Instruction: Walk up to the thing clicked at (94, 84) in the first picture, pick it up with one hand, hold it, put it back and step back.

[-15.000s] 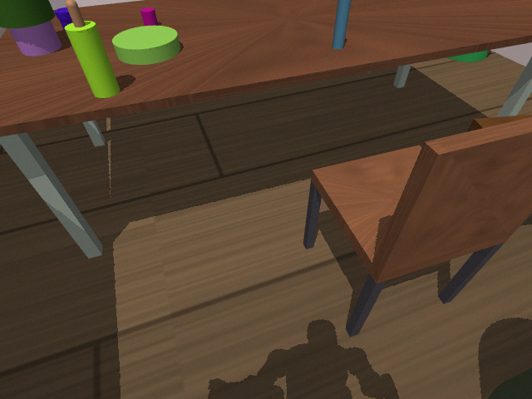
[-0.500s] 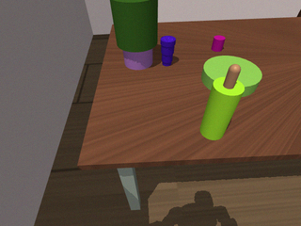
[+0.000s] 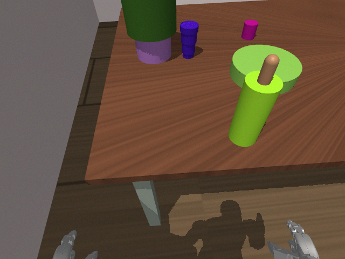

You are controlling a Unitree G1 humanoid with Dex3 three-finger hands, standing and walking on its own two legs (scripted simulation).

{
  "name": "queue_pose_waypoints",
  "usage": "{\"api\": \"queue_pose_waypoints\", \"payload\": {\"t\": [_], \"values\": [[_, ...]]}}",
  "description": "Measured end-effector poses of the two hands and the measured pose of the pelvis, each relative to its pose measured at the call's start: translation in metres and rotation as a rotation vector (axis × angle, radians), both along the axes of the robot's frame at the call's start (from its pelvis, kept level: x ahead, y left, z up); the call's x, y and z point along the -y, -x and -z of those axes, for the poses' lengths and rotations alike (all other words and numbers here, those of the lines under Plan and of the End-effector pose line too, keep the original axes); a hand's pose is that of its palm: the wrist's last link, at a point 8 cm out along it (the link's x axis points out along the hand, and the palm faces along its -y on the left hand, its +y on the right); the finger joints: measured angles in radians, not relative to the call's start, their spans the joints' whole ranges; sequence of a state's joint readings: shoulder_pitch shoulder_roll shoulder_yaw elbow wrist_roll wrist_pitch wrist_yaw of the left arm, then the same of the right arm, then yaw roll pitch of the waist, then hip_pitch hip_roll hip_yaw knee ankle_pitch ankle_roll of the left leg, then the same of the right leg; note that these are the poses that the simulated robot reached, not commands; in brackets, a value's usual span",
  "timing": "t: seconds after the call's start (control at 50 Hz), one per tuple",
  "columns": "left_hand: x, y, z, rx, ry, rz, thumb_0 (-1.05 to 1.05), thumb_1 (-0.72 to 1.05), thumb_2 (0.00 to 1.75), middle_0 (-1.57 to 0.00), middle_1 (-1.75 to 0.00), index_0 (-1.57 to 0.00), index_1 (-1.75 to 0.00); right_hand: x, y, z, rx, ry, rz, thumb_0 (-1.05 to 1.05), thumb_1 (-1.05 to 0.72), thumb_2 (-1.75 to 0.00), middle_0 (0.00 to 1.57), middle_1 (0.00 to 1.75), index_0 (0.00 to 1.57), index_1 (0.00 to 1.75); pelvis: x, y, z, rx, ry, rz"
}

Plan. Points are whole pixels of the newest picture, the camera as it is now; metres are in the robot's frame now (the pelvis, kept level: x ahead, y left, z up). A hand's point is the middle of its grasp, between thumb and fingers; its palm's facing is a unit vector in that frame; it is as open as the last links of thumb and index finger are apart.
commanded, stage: rise first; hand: right
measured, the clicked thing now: (254, 103) +0.46 -0.19 +0.11
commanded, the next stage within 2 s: go down in 1.98 s
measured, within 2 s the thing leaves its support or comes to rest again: neither
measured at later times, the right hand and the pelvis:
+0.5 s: hand (304, 221) +0.21 -0.25 +0.02, palm faces +0.31 +0.88 -0.36, open 17.3 cm; pelvis +0.02 +0.01 +0.00, yaw -1 degrees
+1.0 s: hand (337, 221) +0.18 -0.24 +0.12, palm faces +0.35 +0.84 -0.41, open 17.6 cm; pelvis +0.00 +0.01 +0.00, yaw -2 degrees
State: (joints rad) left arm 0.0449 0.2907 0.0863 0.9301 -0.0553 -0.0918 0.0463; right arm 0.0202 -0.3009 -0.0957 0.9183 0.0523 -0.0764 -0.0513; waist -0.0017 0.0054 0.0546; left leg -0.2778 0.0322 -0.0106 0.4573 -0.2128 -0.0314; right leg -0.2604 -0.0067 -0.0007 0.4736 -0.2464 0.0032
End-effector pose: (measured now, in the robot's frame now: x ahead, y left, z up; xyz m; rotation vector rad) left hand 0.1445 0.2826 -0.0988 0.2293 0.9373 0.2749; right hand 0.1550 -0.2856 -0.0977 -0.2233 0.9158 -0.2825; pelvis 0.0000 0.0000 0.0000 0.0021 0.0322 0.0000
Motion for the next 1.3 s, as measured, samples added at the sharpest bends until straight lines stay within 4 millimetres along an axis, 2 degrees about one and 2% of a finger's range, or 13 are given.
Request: {"api": "queue_pose_waypoints", "payload": {"t": [0.08,0.2,0.34,0.42,0.5,0.64,0.9,1.1,1.3], "values": [[0.003,-0.014,-0.010,0.074,0.002,0.002,0.00,0.37,0.39,-0.07,-0.09,-0.08,-0.09,0.004,-0.011,-0.019,0.101,0.026,0.018,0.01,-0.39,-0.41,0.09,0.08,0.08,0.08,-0.002,-0.005,-0.001,-0.013,-0.003,0.004],[0.010,-0.013,-0.012,0.099,0.019,0.010,0.00,0.04,0.19,-0.06,-0.06,-0.07,-0.06,0.010,-0.007,-0.045,0.181,0.075,0.025,0.01,-0.05,-0.22,0.07,0.06,0.06,0.06,-0.004,-0.015,-0.003,0.001,-0.005,0.008],[0.028,-0.027,-0.021,0.189,0.050,0.068,0.00,-0.30,0.08,-0.07,-0.06,-0.08,-0.06,0.001,-0.015,-0.089,0.360,0.123,-0.006,0.00,0.27,-0.11,0.05,0.05,0.05,0.05,-0.008,-0.020,-0.003,0.034,-0.001,0.015],[0.032,-0.036,-0.026,0.236,0.064,0.085,0.00,-0.41,0.05,-0.07,-0.06,-0.08,-0.06,0.001,-0.019,-0.120,0.482,0.159,-0.017,0.00,0.41,-0.08,0.05,0.05,0.05,0.05,-0.010,-0.022,-0.003,0.052,0.001,0.018],[0.028,-0.036,-0.024,0.235,0.076,0.077,-0.01,-0.46,0.04,-0.06,-0.06,-0.08,-0.06,0.002,-0.016,-0.143,0.561,0.190,-0.030,0.00,0.50,-0.06,0.05,0.05,0.05,0.05,-0.011,-0.023,-0.003,0.063,0.003,0.024],[0.015,-0.022,-0.017,0.189,0.065,0.058,-0.01,-0.51,0.03,-0.06,-0.06,-0.07,-0.06,0.001,-0.006,-0.175,0.662,0.244,-0.058,-0.01,0.58,-0.04,0.04,0.05,0.05,0.05,-0.012,-0.018,-0.003,0.083,0.005,0.026],[0.014,-0.016,-0.021,0.223,0.063,0.060,-0.01,-0.53,0.04,-0.06,-0.05,-0.06,-0.06,-0.003,0.009,-0.223,0.856,0.332,-0.133,-0.01,0.59,-0.04,0.05,0.05,0.05,0.05,-0.013,-0.005,-0.003,0.103,0.007,0.032],[0.015,-0.009,-0.023,0.249,0.072,0.053,-0.01,-0.54,0.06,-0.06,-0.06,-0.06,-0.06,-0.005,0.017,-0.246,0.951,0.374,-0.170,-0.01,0.56,-0.04,0.05,0.05,0.05,0.05,-0.011,0.002,-0.003,0.115,0.008,0.033],[0.018,-0.005,-0.022,0.261,0.088,0.055,-0.01,-0.54,0.07,-0.06,-0.06,-0.06,-0.07,-0.010,0.016,-0.264,1.038,0.404,-0.209,-0.01,0.54,-0.05,0.06,0.05,0.06,0.05,-0.012,0.006,-0.003,0.121,0.008,0.032]]}}
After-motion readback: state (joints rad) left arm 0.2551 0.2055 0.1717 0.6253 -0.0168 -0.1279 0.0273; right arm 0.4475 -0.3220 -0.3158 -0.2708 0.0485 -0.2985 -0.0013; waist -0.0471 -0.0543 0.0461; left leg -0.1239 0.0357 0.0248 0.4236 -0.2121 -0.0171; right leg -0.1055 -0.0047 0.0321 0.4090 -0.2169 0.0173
